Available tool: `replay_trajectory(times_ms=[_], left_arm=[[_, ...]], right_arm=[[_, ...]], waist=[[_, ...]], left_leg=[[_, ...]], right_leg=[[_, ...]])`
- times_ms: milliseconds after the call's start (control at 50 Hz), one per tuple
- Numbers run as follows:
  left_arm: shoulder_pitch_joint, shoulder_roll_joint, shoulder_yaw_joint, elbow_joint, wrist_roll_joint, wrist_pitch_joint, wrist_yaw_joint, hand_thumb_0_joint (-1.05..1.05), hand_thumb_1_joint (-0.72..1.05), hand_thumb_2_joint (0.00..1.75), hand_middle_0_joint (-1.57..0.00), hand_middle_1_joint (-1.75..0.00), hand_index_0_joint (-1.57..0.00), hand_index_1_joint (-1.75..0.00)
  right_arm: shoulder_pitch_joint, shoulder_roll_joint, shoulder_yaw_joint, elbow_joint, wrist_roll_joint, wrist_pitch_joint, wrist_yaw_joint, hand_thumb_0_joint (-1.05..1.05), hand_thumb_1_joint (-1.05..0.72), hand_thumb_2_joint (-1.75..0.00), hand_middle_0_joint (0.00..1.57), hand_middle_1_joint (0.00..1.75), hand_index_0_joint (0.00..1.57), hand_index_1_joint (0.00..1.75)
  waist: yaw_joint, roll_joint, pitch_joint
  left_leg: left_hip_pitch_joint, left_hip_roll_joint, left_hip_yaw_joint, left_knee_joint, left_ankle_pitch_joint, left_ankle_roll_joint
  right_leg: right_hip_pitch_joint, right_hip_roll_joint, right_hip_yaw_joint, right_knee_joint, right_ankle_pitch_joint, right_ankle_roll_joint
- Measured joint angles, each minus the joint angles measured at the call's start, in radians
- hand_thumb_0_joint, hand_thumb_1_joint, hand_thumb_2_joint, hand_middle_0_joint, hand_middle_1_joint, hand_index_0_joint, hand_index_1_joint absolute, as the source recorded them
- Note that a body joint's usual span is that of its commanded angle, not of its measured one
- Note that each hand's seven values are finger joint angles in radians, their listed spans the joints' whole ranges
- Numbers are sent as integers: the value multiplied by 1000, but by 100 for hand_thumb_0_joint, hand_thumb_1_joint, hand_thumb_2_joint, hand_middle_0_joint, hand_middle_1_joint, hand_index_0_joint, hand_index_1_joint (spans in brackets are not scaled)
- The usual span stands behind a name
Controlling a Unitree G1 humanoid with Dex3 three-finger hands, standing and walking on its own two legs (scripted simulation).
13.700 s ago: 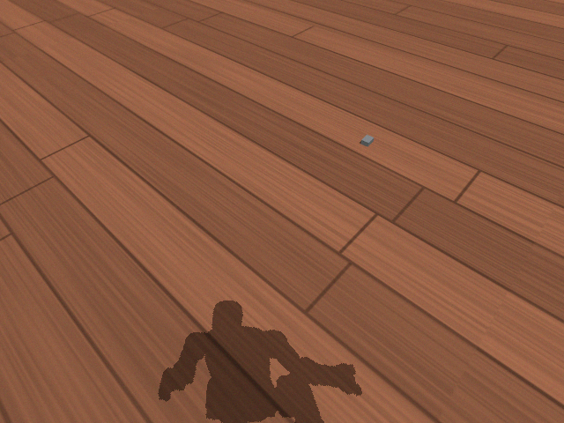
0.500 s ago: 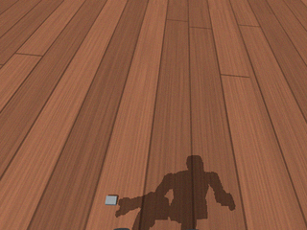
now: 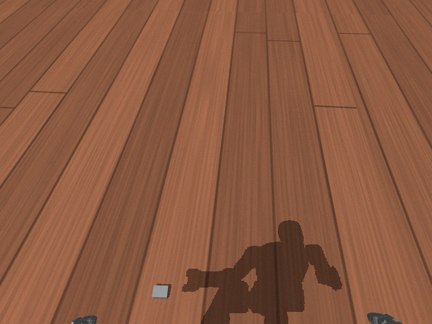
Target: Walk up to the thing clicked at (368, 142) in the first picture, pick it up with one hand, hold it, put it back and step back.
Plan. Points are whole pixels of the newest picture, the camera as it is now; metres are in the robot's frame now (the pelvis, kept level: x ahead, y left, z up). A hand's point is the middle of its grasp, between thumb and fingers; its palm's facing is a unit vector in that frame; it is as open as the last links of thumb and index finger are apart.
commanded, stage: walk up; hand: left
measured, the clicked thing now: (160, 292) +0.34 +0.27 -0.76
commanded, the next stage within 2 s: stand in 0.92 s
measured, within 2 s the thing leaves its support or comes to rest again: neither
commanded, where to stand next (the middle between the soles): +0.01 +0.01 m, yaw -1 degrees
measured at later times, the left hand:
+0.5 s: hand out of the picture +0.08 +0.26 -0.14, palm faces +0.00 -0.94 -0.33, open 7.4 cm
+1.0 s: hand out of the picture +0.07 +0.27 -0.15, palm faces -0.02 -0.94 -0.33, open 7.4 cm
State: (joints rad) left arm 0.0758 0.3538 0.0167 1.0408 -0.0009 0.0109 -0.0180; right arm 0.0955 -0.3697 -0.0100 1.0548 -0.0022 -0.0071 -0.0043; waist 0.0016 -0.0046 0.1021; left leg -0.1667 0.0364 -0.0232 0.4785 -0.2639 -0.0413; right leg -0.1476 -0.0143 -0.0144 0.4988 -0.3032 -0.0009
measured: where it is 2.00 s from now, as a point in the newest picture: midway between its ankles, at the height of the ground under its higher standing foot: outside the picture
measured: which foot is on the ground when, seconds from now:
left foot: down 0.00-1.00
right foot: down 0.00-1.00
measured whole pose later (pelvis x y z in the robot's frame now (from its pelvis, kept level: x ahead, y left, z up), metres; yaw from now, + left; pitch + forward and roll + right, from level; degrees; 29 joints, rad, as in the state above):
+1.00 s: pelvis -0.01 +0.02 +0.01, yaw -1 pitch -3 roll +0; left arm 0.11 0.35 0.02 1.14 0.01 0.00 -0.02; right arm 0.09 -0.35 -0.01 1.12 -0.01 -0.01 0.00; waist 0.01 0.00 0.06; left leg -0.10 0.03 0.00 0.32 -0.17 -0.02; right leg -0.08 -0.02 0.01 0.30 -0.18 0.02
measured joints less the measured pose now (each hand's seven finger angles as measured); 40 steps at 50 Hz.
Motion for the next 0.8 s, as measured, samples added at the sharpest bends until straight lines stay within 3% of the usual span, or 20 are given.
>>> replay_trajectory(times_ms=[300,800], left_arm=[[-24,-2,14,67,4,1,-4,0,90,90,-20,-30,-20,-30],[39,-6,12,106,9,4,-5,1,91,90,-20,-30,-20,-30]], right_arm=[[-4,5,8,56,-5,-6,0,1,-90,-90,20,30,20,30],[5,22,2,77,-6,-6,3,1,-90,-90,20,30,20,30]], waist=[[-3,10,-38],[7,0,-44]], left_leg=[[70,11,10,-138,76,-1],[62,-3,22,-158,93,15]], right_leg=[[73,11,7,-156,90,3],[69,-4,18,-189,117,20]])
